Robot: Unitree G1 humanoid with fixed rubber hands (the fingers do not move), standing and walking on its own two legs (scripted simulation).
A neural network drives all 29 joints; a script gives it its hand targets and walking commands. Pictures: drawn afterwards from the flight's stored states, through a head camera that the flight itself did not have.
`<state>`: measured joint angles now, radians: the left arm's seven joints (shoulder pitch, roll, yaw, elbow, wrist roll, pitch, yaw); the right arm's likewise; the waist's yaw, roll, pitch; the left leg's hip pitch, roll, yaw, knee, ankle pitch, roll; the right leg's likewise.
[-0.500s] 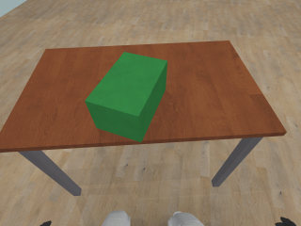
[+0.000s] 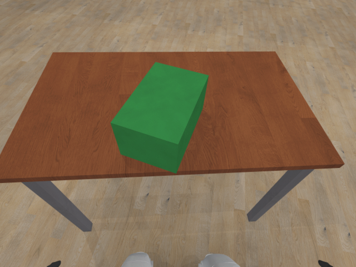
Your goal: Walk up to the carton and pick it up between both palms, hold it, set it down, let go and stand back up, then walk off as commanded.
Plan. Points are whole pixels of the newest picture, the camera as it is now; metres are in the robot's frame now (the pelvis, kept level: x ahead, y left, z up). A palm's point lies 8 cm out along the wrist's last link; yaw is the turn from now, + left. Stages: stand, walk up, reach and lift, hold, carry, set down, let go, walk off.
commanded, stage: walk up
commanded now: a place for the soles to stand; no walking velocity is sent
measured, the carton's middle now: (165, 114) +0.50 +0.06 +0.00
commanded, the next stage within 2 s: reach and lift in 1.18 s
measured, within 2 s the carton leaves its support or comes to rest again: neither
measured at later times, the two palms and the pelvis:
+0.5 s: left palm out of the picture +0.09 +0.31 -0.11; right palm out of the picture +0.11 -0.33 -0.09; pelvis +0.01 -0.01 +0.00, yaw +0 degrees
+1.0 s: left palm out of the picture +0.10 +0.30 -0.11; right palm out of the picture +0.13 -0.32 -0.09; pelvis +0.02 -0.01 +0.00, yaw +0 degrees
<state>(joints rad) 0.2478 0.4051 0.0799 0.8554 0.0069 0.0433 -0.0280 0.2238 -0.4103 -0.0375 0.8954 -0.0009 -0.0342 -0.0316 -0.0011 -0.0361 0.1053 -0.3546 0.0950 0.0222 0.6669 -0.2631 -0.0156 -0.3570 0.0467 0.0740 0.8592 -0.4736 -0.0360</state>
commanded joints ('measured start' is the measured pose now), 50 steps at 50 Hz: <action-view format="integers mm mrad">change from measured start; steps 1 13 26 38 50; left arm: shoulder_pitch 111 -47 -84 -81 -81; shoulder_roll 161 170 208 183 203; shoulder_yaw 47 26 20 -6 -2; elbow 10 -33 -39 -25 -13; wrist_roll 9 -13 9 -4 1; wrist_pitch -37 -50 -57 -101 -100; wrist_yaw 4 23 18 30 31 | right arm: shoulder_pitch -88 -73 -90 -106 -135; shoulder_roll -284 -261 -247 -214 -186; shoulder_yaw -75 -66 -56 -50 -46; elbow -73 -23 -24 -29 -30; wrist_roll -41 -23 -12 -23 -8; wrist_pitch -4 -49 -21 -20 -10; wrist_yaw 1 0 8 33 28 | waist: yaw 41 -2 -16 -17 -19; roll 155 145 30 80 79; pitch -69 -191 -169 -233 -217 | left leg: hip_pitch -79 224 150 227 209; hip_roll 140 228 94 57 47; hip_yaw -136 -274 -137 -75 -75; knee -188 -185 -131 -123 -111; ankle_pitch -335 228 -18 118 42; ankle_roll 156 201 107 90 77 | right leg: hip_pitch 140 -32 -7 24 14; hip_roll -7 -51 -105 -109 -123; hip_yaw -90 34 137 107 144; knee -282 -91 -307 -302 -330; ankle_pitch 58 220 208 357 293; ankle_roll -15 4 -43 -30 -43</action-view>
